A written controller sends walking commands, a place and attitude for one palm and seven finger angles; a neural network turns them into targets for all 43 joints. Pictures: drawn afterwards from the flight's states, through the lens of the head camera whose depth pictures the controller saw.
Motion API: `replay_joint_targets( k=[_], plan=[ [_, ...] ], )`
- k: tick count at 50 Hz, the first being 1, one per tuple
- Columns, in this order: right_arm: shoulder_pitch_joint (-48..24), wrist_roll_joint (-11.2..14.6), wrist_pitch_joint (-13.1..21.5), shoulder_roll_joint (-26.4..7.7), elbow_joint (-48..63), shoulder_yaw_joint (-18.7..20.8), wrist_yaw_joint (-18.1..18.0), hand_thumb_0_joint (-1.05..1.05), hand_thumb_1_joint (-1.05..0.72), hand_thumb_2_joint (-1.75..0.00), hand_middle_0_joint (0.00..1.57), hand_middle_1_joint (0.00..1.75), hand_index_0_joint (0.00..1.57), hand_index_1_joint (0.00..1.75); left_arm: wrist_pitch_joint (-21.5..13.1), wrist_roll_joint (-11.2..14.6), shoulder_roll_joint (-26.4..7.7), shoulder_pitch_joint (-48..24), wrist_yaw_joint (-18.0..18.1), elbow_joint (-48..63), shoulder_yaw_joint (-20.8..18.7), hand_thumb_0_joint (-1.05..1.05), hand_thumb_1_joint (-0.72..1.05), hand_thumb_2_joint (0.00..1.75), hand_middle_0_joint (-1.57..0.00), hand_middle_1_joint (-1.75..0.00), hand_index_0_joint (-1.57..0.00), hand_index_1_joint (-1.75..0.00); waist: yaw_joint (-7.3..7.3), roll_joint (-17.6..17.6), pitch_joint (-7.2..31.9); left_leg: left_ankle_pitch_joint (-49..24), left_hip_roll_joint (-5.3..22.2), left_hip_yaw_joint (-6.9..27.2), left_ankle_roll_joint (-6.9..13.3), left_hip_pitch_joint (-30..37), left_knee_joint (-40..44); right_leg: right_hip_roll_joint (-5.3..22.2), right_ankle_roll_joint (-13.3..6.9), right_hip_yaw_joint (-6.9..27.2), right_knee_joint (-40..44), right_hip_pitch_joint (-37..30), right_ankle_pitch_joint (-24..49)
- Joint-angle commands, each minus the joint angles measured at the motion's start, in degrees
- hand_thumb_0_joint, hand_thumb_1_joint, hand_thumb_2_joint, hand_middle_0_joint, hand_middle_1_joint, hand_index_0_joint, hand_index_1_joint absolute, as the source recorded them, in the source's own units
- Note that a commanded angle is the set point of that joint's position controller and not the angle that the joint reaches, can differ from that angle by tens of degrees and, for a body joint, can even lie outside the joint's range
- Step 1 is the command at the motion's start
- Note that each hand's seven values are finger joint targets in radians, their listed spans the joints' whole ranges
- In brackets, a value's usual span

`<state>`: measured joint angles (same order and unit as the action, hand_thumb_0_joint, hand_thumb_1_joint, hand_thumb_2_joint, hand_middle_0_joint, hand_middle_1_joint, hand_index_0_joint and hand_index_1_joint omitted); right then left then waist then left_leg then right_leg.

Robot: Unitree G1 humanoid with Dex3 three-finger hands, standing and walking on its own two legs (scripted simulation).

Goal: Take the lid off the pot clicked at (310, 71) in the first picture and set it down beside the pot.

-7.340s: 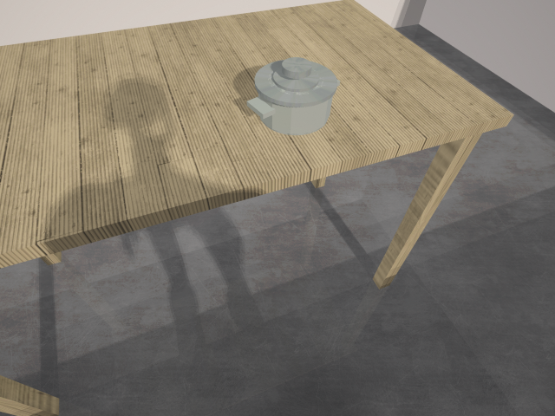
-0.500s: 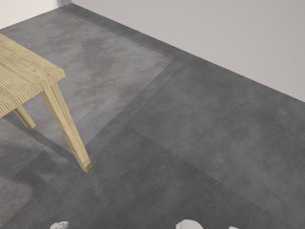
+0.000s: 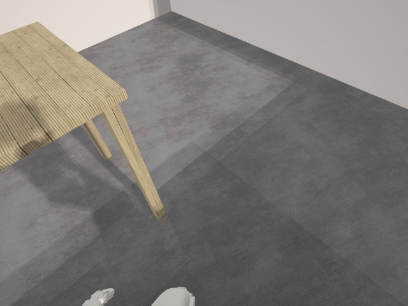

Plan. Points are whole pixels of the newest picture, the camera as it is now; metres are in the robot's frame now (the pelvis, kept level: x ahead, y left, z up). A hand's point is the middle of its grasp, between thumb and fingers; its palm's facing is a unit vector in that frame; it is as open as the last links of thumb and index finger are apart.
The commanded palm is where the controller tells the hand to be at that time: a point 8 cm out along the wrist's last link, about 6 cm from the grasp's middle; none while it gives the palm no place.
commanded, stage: turn to face it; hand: left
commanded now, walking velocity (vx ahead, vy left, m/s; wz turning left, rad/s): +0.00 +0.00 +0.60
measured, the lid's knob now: out of the picture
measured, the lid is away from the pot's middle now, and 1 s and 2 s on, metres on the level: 0.00 0.00 0.00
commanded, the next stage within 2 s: take the last steps up to it in 1.12 s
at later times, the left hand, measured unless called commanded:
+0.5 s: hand out of the picture -0.01 +0.29 -0.18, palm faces +0.37 -0.89 -0.26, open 7.4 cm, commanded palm none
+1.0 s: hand out of the picture +0.05 +0.25 -0.13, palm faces +0.52 -0.79 -0.32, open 7.4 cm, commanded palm none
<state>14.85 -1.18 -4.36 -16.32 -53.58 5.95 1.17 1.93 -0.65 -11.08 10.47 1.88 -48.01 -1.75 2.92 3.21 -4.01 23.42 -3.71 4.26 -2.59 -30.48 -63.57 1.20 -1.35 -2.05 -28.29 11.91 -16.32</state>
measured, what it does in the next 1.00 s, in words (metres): steps on the spot, turning left: left foot, then right foot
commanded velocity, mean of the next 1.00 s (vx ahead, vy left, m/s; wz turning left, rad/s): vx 0.00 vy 0.00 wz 0.53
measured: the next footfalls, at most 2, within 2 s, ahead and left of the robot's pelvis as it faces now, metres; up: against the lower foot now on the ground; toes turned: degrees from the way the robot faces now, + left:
left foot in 0.34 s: +0.03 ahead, +0.14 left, +0.00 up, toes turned +16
right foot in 0.90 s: +0.14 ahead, -0.04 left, +0.00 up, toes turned +34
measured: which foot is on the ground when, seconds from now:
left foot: up 0.00-0.32, down 0.34-0.90, up 0.92-1.00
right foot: down 0.00-0.32, up 0.34-0.88, down 0.90-1.00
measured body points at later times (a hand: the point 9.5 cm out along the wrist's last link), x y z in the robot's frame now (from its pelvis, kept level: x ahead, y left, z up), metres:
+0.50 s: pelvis +0.01 +0.06 +0.00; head +0.04 +0.10 +0.44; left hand -0.03 +0.34 -0.16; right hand +0.21 -0.15 -0.12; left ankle -0.01 +0.13 -0.74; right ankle +0.03 -0.11 -0.65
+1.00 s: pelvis +0.05 +0.01 +0.00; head +0.10 -0.01 +0.44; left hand +0.03 +0.29 -0.11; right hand +0.22 -0.20 -0.17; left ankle -0.03 +0.12 -0.69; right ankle +0.11 -0.07 -0.74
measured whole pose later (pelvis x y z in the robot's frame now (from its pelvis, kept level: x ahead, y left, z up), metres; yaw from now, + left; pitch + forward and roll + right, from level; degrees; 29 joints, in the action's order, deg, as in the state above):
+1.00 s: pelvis +0.05 +0.01 +0.00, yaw +35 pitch +0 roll +2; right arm 15.6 -0.9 -3.7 -15.5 -54.7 4.8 -0.1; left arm 1.4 -0.5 -11.6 7.7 1.6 -47.5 -1.5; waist 3.0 3.6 -4.3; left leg 28.0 -5.8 7.8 -0.9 -24.4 -54.9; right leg -0.2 -2.4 -1.0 -31.2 14.6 -16.4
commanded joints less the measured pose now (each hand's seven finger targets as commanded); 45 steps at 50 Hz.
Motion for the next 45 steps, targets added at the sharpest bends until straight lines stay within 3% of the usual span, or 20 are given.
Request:
replay_joint_targets(
  k=[1, 5, 8, 11, 13, 14, 15, 16, 17, 18, 20, 21, 22, 25, 30, 36, 41, 43, 44, 45],
  plan=[
    [-2.62, 0.28, 1.14, -3.05, 4.89, 0.41, 0.22, 0.0, -0.9, -0.9, 0.2, 0.3, 0.2, 0.3, -2.74, -0.24, -10.65, 1.6, 0.55, 4.29, -3.19, 0.0, 0.9, 0.9, -0.2, -0.3, -0.2, -0.3, -2.59, -13.42, 3.01, -0.65, 3.65, -2.28, -2.11, -5.53, -3.13, 14.85, -6.03, 6.87, 8.08, -7.66, 23.34],
    [-8.38, 0.49, 0.92, -2.35, 6.21, -0.07, 0.24, 0.0, -0.9, -0.9, 0.2, 0.3, 0.2, 0.3, -2.51, -0.6, -12.12, 6.68, 0.43, 2.49, -3.67, 0.0, 0.9, 0.9, -0.2, -0.3, -0.2, -0.3, -4.96, -13.81, 1.99, 0.95, 4.28, -4.38, -2.48, -4.65, 2.44, 16.78, -6.58, 5.04, 6.94, -9.75, 30.06],
    [-10.62, 0.78, 1.19, -1.71, 6.74, -0.45, 0.45, 0.0, -0.9, -0.9, 0.2, 0.3, 0.2, 0.3, -2.26, -1.0, -13.01, 6.59, 0.31, 2.39, -3.98, 0.0, 0.9, 0.9, -0.2, -0.3, -0.2, -0.3, -5.13, -14.78, 2.05, 1.81, 4.44, -6.16, -1.98, -0.67, 9.26, 17.67, -6.92, 3.42, 6.6, -8.14, 29.09],
    [-11.02, 1.04, 2.09, -1.15, 7.17, -1.02, 0.39, 0.0, -0.9, -0.9, 0.2, 0.3, 0.2, 0.3, -1.88, -1.09, -13.91, 6.13, 0.26, 2.6, -4.53, 0.0, 0.9, 0.9, -0.2, -0.3, -0.2, -0.3, -5.52, -16.53, 3.86, 1.62, 3.64, -8.75, -0.88, 4.57, 18.12, 18.26, -6.37, 0.62, 3.34, -9.05, 33.85],
    [-9.28, 1.02, 2.63, -1.44, 7.1, -1.07, 0.18, 0.0, -0.9, -0.9, 0.2, 0.3, 0.2, 0.3, -1.61, -0.99, -14.09, 6.34, 0.14, 2.06, -4.64, 0.0, 0.9, 0.9, -0.2, -0.3, -0.2, -0.3, -4.7, -15.33, 5.86, -1.86, 2.65, -9.93, -0.08, 9.69, 25.97, 18.33, -4.78, -0.89, -0.47, -9.04, 34.5],
    [-7.34, 0.87, 2.9, -2.15, 6.7, -0.84, 0.03, 0.0, -0.9, -0.9, 0.2, 0.3, 0.2, 0.3, -1.53, -0.64, -14.23, 6.12, -0.03, 2.07, -4.75, 0.0, 0.9, 0.9, -0.2, -0.3, -0.2, -0.3, -3.44, -14.19, 7.25, -6.99, 1.91, -10.39, 0.44, 14.2, 32.25, 17.3, -2.91, -3.16, -4.33, -8.07, 33.74],
    [-2.73, 0.64, 3.47, -4.47, 5.65, -0.24, -0.01, 0.0, -0.9, -0.9, 0.2, 0.3, 0.2, 0.3, -1.45, -0.15, -13.66, 5.71, -0.15, 2.21, -4.76, 0.0, 0.9, 0.9, -0.2, -0.3, -0.2, -0.3, -0.79, -9.61, 10.53, -15.75, 3.84, -7.59, 1.78, 24.16, 40.26, 16.61, -0.28, -5.45, -13.63, -3.26, 29.27],
    [1.36, 0.17, 4.07, -11.22, 5.25, 1.49, -0.37, 0.0, -0.9, -0.9, 0.2, 0.3, 0.2, 0.3, -1.31, 0.28, -10.4, 6.17, -0.63, 4.0, -4.11, 0.0, 0.9, 0.9, -0.2, -0.3, -0.2, -0.3, 1.32, 7.41, 13.99, -33.91, 18.17, 10.71, 8.02, 37.5, 41.6, 9.04, 4.41, -7.66, -27.68, 13.35, -0.52],
    [5.51, 0.93, 3.66, -15.5, 4.2, 2.58, -0.75, 0.0, -0.9, -0.9, 0.2, 0.3, 0.2, 0.3, -1.0, 0.08, -8.47, 3.54, -0.49, 5.66, -2.87, 0.0, 0.9, 0.9, -0.2, -0.3, -0.2, -0.3, 3.07, 14.52, 15.6, -57.85, 26.79, 22.69, 14.77, 39.69, 39.98, 4.2, 6.14, -2.26, -36.22, 22.82, -23.25],
    [6.06, 0.97, 2.94, -14.6, 3.65, 2.03, -0.81, 0.0, -0.9, -0.9, 0.2, 0.3, 0.2, 0.3, -0.25, -0.26, -10.49, 1.31, -0.12, 5.96, -3.0, 0.0, 0.9, 0.9, -0.2, -0.3, -0.2, -0.3, 2.88, 7.43, 12.98, -52.92, 26.37, 17.34, 15.82, 36.06, 38.95, 5.72, 5.08, 1.58, -38.92, 22.7, -21.67],
    [-0.85, 0.27, 3.32, -10.21, 5.25, 0.7, -1.92, 0.0, -0.9, -0.9, 0.2, 0.3, 0.2, 0.3, -0.13, -0.36, -10.29, -0.76, -0.13, 4.2, -3.64, 0.0, 0.9, 0.9, -0.2, -0.3, -0.2, -0.3, 0.44, 9.29, 7.22, -39.2, 19.94, 16.07, 13.93, 27.31, 42.17, 5.9, 5.85, 3.45, -40.44, 23.45, -13.49],
    [-4.09, 0.25, 3.44, -8.64, 6.04, 0.01, -1.97, 0.0, -0.9, -0.9, 0.2, 0.3, 0.2, 0.3, -0.08, -0.44, -10.79, -0.41, -0.47, 3.17, -3.77, 0.0, 0.9, 0.9, -0.2, -0.3, -0.2, -0.3, -1.16, 7.15, 4.47, -37.68, 17.29, 13.28, 12.25, 23.98, 43.24, 5.76, 6.1, 3.97, -40.57, 22.17, -8.95],
    [-5.52, 0.34, 3.71, -7.95, 6.54, -0.36, -1.93, 0.0, -0.9, -0.9, 0.2, 0.3, 0.2, 0.3, -0.1, -0.44, -10.69, 1.1, -0.71, 2.43, -3.79, 0.0, 0.9, 0.9, -0.2, -0.3, -0.2, -0.3, -2.46, 6.05, 4.12, -37.57, 15.78, 11.84, 11.39, 23.25, 43.68, 5.41, 6.5, 3.42, -40.17, 21.18, -6.67],
    [-5.59, 0.69, 4.06, -8.13, 6.33, -0.45, -1.67, 0.0, -0.9, -0.9, 0.2, 0.3, 0.2, 0.3, -0.11, -0.45, -10.88, 2.47, -1.11, 1.31, -3.86, 0.0, 0.9, 0.9, -0.2, -0.3, -0.2, -0.3, -3.42, 4.93, 4.56, -32.29, 13.18, 10.26, 10.36, 22.04, 45.5, 4.69, 7.05, 3.48, -38.57, 19.42, -2.06],
    [-2.07, 0.55, 3.82, -8.43, 5.21, -0.02, -1.65, 0.0, -0.9, -0.9, 0.2, 0.3, 0.2, 0.3, -0.4, -0.27, -11.06, -1.9, -0.8, 2.71, -3.65, 0.0, 0.9, 0.9, -0.2, -0.3, -0.2, -0.3, -1.74, 3.21, 4.88, -28.26, 13.52, 16.18, 12.3, 24.64, 45.69, 3.81, 7.56, 4.56, -33.07, 21.21, -2.52],
    [1.04, 0.0, 3.42, -8.71, 4.19, 0.36, -2.02, 0.0, -0.9, -0.9, 0.2, 0.3, 0.2, 0.3, -0.6, 0.28, -10.15, -6.87, -0.41, 5.02, -2.98, 0.0, 0.9, 0.9, -0.2, -0.3, -0.2, -0.3, -0.22, 3.67, 5.19, -32.73, 14.19, 22.46, 14.06, 25.37, 43.09, 1.55, 6.89, 5.3, -23.69, 19.21, -7.42],
    [-0.45, -0.11, 2.97, -8.75, 4.33, 0.55, -2.3, 0.0, -0.9, -0.9, 0.2, 0.3, 0.2, 0.3, -0.95, 0.81, -9.44, -3.94, -0.2, 4.69, -2.55, 0.0, 0.9, 0.9, -0.2, -0.3, -0.2, -0.3, -1.73, 5.31, 7.02, -36.68, 12.51, 24.49, 12.67, 20.44, 39.68, -1.61, 5.1, 4.79, -11.67, 7.59, -6.15],
    [-1.63, 0.51, 2.91, -7.77, 4.44, 0.37, -2.24, 0.0, -0.9, -0.9, 0.2, 0.3, 0.2, 0.3, -1.64, 0.83, -10.32, 0.06, -0.01, 3.76, -2.75, 0.0, 0.9, 0.9, -0.2, -0.3, -0.2, -0.3, -4.08, 2.43, 8.21, -32.28, 10.08, 22.83, 9.76, 14.58, 35.64, -1.26, 5.09, 4.94, 0.98, -3.44, 3.77],
    [-0.86, 1.08, 3.03, -5.67, 4.17, 0.03, -1.99, 0.0, -0.9, -0.9, 0.2, 0.3, 0.2, 0.3, -2.15, 0.7, -12.06, 1.66, 0.22, 3.34, -3.12, 0.0, 0.9, 0.9, -0.2, -0.3, -0.2, -0.3, -4.63, -3.17, 9.03, -20.91, 7.37, 19.6, 6.77, 7.82, 32.0, 3.52, 4.49, 8.87, 7.96, -12.28, 8.47],
    [0.84, 1.54, 3.15, -1.62, 4.8, -0.56, -1.99, 0.0, -0.9, -0.9, 0.2, 0.3, 0.2, 0.3, -2.43, 0.01, -16.13, 2.02, 0.72, 3.41, -4.09, 0.0, 0.9, 0.9, -0.2, -0.3, -0.2, -0.3, -4.15, -18.89, 9.53, 2.53, 0.08, 8.18, 2.13, -2.76, 20.8, 18.24, -0.47, 24.03, 10.89, -19.34, 14.06]
  ],
)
